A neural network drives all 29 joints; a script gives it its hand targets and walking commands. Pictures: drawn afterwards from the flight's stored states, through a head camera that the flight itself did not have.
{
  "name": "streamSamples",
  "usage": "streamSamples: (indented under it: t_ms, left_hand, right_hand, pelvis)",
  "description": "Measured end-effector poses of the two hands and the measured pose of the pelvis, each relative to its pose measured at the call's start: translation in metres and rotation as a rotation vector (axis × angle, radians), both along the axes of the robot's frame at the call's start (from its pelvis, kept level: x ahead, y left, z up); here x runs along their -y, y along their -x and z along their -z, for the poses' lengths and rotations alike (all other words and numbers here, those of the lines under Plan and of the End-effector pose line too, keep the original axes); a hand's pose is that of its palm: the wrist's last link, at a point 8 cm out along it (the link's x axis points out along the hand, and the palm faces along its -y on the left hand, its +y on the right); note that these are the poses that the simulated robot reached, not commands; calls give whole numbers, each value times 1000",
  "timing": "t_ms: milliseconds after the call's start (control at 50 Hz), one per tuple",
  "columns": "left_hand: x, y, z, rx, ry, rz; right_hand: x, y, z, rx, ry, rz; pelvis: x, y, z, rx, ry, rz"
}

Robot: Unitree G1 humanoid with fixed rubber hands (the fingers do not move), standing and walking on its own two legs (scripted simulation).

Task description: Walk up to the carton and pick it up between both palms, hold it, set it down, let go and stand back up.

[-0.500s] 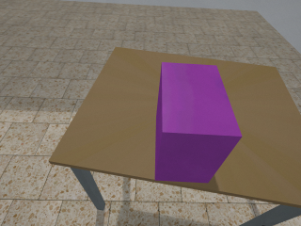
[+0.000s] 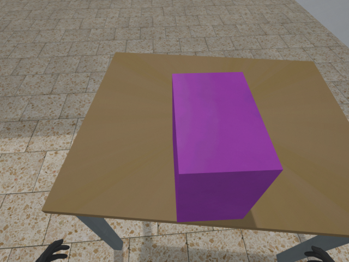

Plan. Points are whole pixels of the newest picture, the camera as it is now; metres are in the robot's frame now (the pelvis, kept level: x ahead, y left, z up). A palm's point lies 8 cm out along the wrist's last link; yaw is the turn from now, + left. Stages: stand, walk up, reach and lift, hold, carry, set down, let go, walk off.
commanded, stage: walk up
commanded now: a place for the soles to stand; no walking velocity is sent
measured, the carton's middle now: (208, 149) +0.38 -0.06 +0.04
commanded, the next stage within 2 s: none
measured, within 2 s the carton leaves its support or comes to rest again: neither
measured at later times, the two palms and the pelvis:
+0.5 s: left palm out of the picture +0.10 +0.31 -0.09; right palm out of the picture +0.06 -0.34 -0.07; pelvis -0.02 -0.01 +0.01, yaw -2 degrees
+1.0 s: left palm out of the picture +0.10 +0.20 -0.08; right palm out of the picture +0.01 -0.40 -0.08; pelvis -0.04 -0.08 +0.02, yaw -4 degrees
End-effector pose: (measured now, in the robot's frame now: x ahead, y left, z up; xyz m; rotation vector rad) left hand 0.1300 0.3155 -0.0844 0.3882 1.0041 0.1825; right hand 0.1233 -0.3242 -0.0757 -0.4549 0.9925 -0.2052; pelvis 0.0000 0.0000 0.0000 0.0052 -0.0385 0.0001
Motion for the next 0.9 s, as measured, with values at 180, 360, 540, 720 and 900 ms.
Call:
streamSamples:
  t_ms: [180, 360, 540, 720, 900]
  left_hand:
    - [13, -4, 10, -24, 60, 12]
    - [17, 18, 7, -64, 63, -7]
    - [8, 31, 5, -95, 32, -15]
    - [47, 50, 4, -128, -28, 12]
    - [100, 44, 0, -61, 38, 26]
  right_hand:
    - [6, 16, -15, 5, 16, 24]
    - [13, 34, -11, -15, 0, 51]
    - [25, 70, -3, -70, 33, 77]
    - [82, 91, 6, -72, 44, 95]
    - [85, 107, 9, -106, -33, 128]
  pelvis:
    - [4, 4, -6, 11, 4, 30]
    - [6, 15, -10, 12, -3, 35]
    - [14, 27, -8, 8, -10, 48]
    - [58, 41, 1, 2, 11, 78]
    - [76, 40, -11, 2, -3, 62]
